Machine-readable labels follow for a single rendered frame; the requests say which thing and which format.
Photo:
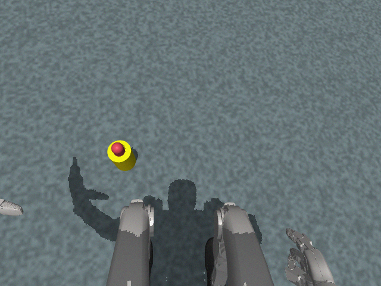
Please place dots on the bottle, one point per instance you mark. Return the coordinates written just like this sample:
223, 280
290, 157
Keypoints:
121, 154

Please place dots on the right robot foot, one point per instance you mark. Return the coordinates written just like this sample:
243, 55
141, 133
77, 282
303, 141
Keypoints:
209, 261

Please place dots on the left robot hand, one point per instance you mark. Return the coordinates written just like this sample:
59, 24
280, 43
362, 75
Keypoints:
9, 208

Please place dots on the right robot hand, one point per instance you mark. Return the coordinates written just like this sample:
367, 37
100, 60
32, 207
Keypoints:
314, 268

